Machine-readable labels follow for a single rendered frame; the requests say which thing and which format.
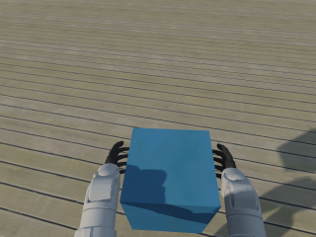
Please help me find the carton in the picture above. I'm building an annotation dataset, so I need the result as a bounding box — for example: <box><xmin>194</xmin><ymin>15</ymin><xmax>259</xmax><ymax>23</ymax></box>
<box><xmin>119</xmin><ymin>127</ymin><xmax>221</xmax><ymax>234</ymax></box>

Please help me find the right robot hand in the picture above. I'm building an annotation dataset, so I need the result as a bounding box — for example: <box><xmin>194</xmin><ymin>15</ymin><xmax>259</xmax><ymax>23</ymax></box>
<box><xmin>212</xmin><ymin>143</ymin><xmax>237</xmax><ymax>179</ymax></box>

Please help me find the right robot forearm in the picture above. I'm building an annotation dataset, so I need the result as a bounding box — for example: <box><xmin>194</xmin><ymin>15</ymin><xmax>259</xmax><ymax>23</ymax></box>
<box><xmin>220</xmin><ymin>167</ymin><xmax>267</xmax><ymax>237</ymax></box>

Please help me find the left robot forearm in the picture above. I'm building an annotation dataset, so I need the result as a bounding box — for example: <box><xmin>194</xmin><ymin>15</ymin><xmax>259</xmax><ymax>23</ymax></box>
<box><xmin>74</xmin><ymin>163</ymin><xmax>120</xmax><ymax>237</ymax></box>

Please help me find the left robot hand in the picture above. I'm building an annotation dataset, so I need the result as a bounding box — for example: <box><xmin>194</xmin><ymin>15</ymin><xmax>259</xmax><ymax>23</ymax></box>
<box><xmin>105</xmin><ymin>141</ymin><xmax>129</xmax><ymax>174</ymax></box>

